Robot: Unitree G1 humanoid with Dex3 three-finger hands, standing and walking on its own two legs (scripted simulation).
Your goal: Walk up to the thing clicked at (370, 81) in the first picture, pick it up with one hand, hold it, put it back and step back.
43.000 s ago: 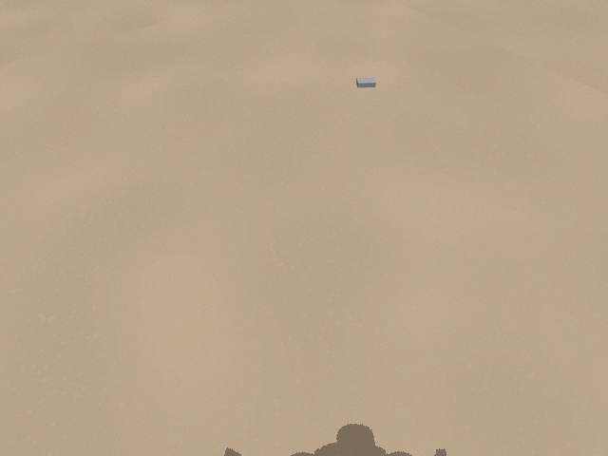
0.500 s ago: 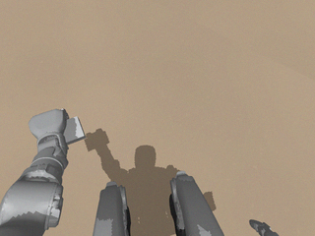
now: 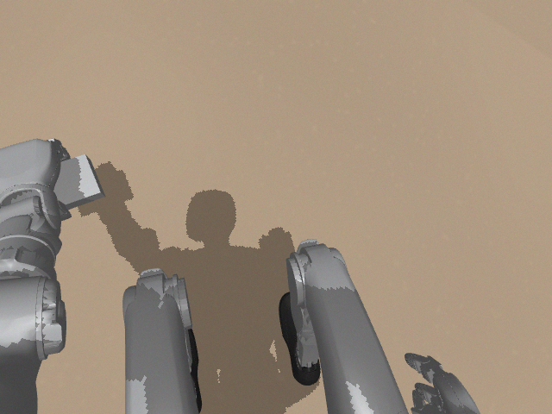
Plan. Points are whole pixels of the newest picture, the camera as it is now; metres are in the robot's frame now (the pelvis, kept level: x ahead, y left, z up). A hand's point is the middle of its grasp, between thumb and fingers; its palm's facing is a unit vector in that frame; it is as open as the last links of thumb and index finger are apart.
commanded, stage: crouch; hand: left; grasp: from above
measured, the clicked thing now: (58, 188) +0.46 +0.27 -0.21
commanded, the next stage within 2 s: lower in 0.70 s
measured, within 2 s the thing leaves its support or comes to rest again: rests again in 2.00 s
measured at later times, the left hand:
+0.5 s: hand (61, 190) +0.47 +0.28 -0.25, palm faces -0.44 -0.13 -0.89, open 9.4 cm
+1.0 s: hand (69, 189) +0.49 +0.29 -0.30, palm faces -0.44 -0.13 -0.89, open 9.4 cm
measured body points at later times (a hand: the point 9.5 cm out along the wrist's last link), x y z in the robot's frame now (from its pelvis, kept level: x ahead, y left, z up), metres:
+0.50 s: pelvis -0.01 +0.00 -0.08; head +0.25 +0.04 +0.28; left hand +0.49 +0.29 -0.20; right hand +0.00 -0.27 -0.19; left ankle +0.07 +0.13 -0.40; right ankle +0.09 -0.14 -0.40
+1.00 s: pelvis -0.01 +0.00 -0.11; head +0.27 +0.06 +0.24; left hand +0.51 +0.29 -0.25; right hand +0.00 -0.27 -0.20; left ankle +0.07 +0.13 -0.40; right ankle +0.09 -0.14 -0.40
